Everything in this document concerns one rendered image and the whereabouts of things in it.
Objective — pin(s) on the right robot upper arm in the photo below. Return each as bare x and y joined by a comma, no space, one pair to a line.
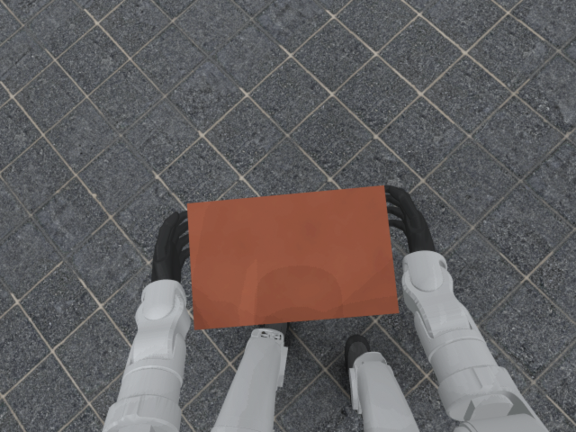
511,423

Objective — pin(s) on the robot right hand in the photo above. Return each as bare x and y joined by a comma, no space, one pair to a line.
413,222

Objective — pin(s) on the carton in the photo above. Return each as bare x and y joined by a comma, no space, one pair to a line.
291,257

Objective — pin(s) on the robot left foot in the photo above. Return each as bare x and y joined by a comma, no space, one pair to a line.
282,327

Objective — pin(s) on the robot left forearm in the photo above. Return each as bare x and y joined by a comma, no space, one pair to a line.
153,376

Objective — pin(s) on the robot right forearm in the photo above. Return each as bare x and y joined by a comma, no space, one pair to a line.
471,384

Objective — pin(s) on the robot left hand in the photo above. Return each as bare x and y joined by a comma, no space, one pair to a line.
169,258

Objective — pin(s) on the robot right shin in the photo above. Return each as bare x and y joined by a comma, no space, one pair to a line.
370,356

